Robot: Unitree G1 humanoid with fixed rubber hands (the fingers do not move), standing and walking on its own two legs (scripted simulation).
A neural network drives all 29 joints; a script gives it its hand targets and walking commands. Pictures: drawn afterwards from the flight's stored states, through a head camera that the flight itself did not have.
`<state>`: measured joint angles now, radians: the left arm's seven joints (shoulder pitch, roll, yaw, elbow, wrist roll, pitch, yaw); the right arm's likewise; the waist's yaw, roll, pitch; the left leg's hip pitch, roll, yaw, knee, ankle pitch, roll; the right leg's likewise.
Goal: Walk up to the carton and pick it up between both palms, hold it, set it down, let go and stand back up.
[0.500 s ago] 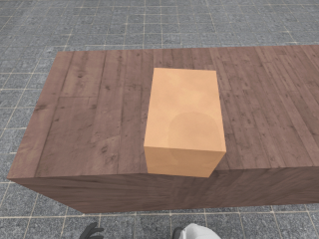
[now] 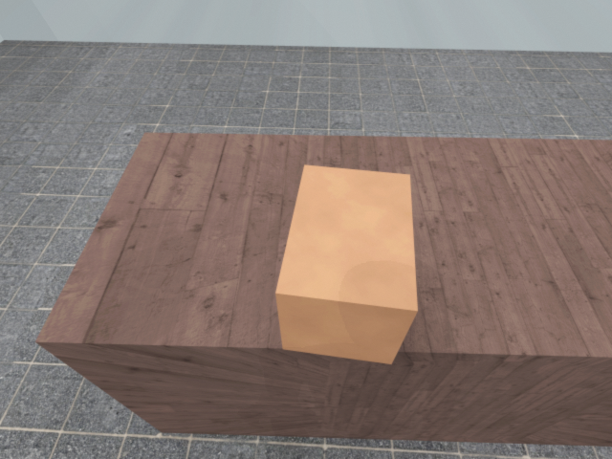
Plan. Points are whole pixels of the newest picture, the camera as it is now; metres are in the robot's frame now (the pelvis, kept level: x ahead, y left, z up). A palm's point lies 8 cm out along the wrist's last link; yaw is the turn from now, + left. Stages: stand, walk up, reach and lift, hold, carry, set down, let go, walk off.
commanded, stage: walk up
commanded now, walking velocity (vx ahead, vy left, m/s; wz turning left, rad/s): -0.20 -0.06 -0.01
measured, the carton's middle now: (346, 261) +0.41 -0.04 -0.01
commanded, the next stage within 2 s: stand in 1.58 s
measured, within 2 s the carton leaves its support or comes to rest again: neither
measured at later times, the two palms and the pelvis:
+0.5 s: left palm out of the picture -0.07 +0.24 -0.14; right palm out of the picture -0.06 -0.21 -0.14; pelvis -0.06 +0.01 +0.01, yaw -3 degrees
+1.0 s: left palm out of the picture -0.12 +0.21 -0.15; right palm out of the picture -0.06 -0.23 -0.13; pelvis -0.05 +0.00 +0.00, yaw -4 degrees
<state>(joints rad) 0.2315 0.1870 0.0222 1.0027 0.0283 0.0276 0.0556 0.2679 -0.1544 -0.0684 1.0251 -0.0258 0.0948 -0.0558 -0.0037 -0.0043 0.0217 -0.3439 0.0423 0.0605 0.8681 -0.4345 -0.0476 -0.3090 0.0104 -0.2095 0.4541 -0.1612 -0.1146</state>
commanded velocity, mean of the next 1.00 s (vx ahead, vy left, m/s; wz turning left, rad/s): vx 0.02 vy -0.02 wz -0.04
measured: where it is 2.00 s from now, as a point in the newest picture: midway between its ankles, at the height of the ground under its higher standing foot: outside the picture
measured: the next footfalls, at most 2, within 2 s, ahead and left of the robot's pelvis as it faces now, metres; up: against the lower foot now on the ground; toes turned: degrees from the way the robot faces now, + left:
left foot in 0.10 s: -0.04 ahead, +0.11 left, +0.00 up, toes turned +5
right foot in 0.48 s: -0.08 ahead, -0.12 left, +0.00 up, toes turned -4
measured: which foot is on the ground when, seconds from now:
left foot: up 0.00-0.08, down 0.10-1.00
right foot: down 0.00-0.10, up 0.12-0.46, down 0.48-0.96, up 0.98-1.00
